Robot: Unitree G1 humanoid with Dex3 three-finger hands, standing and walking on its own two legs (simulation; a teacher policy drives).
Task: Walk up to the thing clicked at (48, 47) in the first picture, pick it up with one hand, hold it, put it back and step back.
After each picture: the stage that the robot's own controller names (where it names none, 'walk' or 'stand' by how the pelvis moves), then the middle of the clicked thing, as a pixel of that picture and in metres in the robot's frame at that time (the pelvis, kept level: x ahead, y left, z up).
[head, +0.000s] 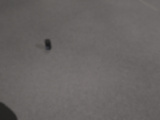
stand; (48, 44) +1.30 +0.37 -0.72
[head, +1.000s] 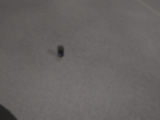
walk; (60, 51) +1.20 +0.17 -0.70
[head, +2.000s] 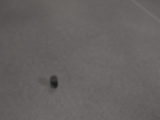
walk; (54, 82) +0.78 +0.19 -0.71
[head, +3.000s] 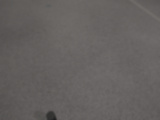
stand; (51, 118) +0.47 +0.23 -0.70
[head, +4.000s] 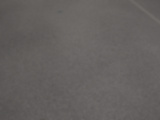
stand; out of the picture +0.41 +0.20 -0.72
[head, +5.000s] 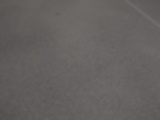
stand; out of the picture +0.40 +0.20 -0.73
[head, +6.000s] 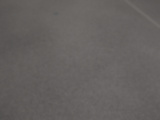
stand; out of the picture +0.38 +0.22 -0.73
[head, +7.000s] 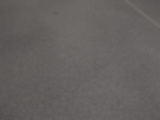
stand; out of the picture +0.38 +0.22 -0.73
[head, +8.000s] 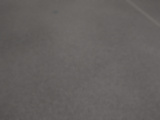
go down; out of the picture +0.38 +0.22 -0.73
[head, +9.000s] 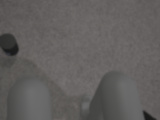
go down; (9, 45) +0.49 +0.24 -0.31
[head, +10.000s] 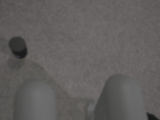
approach; (19, 48) +0.49 +0.23 -0.30
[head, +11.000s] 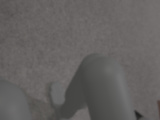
close in; out of the picture +0.47 +0.28 -0.23
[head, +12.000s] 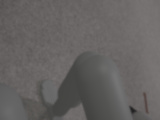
close; out of the picture +0.46 +0.29 -0.23
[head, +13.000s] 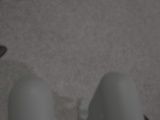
lift; out of the picture +0.41 +0.28 -0.11
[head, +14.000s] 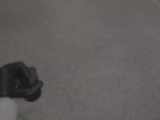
hold; (29, 85) +0.33 +0.18 +0.02
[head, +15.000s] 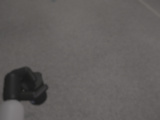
hold; (35, 89) +0.32 +0.17 +0.00
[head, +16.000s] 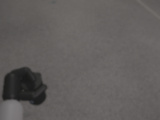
hold; (34, 89) +0.33 +0.17 -0.01
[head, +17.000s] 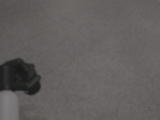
crouch; (28, 80) +0.36 +0.19 -0.04
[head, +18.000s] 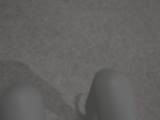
lower; out of the picture +0.50 +0.27 -0.11
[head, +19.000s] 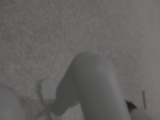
lower; out of the picture +0.45 +0.30 -0.24
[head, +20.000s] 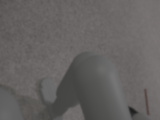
lower; out of the picture +0.46 +0.30 -0.24
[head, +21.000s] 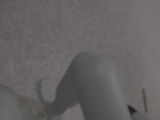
lower; out of the picture +0.46 +0.30 -0.24
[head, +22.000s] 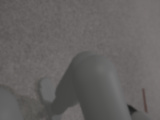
lower; out of the picture +0.46 +0.30 -0.24
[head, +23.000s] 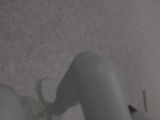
open; out of the picture +0.46 +0.30 -0.24
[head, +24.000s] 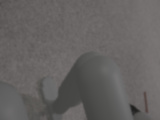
rise; out of the picture +0.46 +0.30 -0.24
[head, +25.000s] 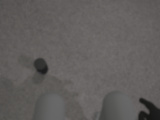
walk; (41, 66) +0.48 +0.21 -0.44
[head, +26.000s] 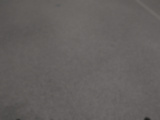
stand; out of the picture +0.40 +0.19 -0.66
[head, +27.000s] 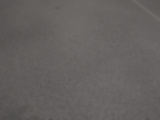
stand; out of the picture +0.42 +0.21 -0.67
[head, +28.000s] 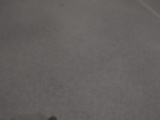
stand; out of the picture +0.42 +0.20 -0.69
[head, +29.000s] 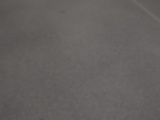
stand; out of the picture +0.41 +0.21 -0.72
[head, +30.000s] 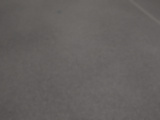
stand; out of the picture +0.39 +0.21 -0.73
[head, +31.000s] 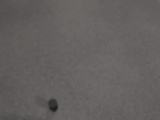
walk; (53, 105) +0.46 +0.17 -0.69
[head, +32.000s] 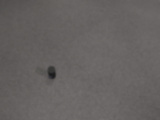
walk; (51, 72) +0.73 +0.22 -0.71
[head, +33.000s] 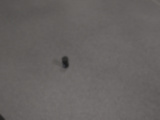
stand; (65, 62) +1.06 +0.23 -0.71
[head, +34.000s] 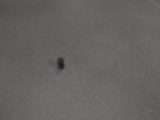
stand; (60, 63) +1.00 +0.20 -0.72
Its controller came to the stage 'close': yes
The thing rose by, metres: 0.70
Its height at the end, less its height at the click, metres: +0.00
